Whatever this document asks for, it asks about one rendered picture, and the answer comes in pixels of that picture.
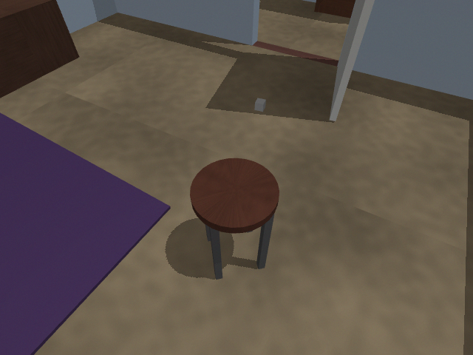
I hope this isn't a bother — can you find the bookshelf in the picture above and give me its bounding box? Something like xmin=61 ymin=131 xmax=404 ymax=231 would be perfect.
xmin=314 ymin=0 xmax=355 ymax=18

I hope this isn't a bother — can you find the stool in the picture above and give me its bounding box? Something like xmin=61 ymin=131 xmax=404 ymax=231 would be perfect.
xmin=190 ymin=158 xmax=279 ymax=280

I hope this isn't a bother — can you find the cube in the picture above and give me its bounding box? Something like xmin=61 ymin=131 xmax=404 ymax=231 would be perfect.
xmin=254 ymin=98 xmax=266 ymax=112

